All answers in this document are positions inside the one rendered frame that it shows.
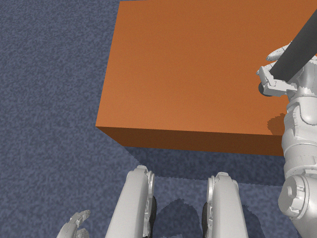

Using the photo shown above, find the left robot foot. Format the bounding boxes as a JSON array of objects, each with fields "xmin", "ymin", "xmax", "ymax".
[{"xmin": 143, "ymin": 196, "xmax": 157, "ymax": 238}]

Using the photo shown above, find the left robot hand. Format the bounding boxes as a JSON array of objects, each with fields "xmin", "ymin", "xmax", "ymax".
[{"xmin": 56, "ymin": 210, "xmax": 91, "ymax": 238}]

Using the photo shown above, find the right robot hand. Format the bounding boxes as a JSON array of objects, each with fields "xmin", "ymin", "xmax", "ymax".
[{"xmin": 256, "ymin": 41, "xmax": 317, "ymax": 102}]

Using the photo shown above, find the right robot arm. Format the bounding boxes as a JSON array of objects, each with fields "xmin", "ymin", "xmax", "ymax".
[{"xmin": 278, "ymin": 96, "xmax": 317, "ymax": 238}]

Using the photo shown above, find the can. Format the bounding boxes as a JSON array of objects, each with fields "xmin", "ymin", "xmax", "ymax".
[{"xmin": 258, "ymin": 9, "xmax": 317, "ymax": 97}]

